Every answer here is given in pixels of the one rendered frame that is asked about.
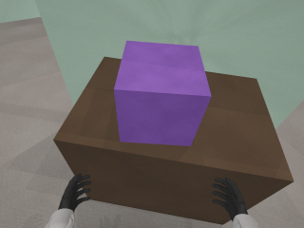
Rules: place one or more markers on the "robot right forearm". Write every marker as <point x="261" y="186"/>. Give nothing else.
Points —
<point x="244" y="221"/>

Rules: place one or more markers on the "robot left forearm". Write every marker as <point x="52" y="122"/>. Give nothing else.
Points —
<point x="62" y="218"/>

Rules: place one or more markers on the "pedestal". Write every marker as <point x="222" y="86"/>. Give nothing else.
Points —
<point x="236" y="139"/>

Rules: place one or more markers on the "carton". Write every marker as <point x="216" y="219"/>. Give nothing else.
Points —
<point x="161" y="93"/>

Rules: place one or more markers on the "robot left hand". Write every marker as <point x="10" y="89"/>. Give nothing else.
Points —
<point x="70" y="197"/>

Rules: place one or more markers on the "robot right hand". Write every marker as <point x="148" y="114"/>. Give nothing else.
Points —
<point x="234" y="205"/>

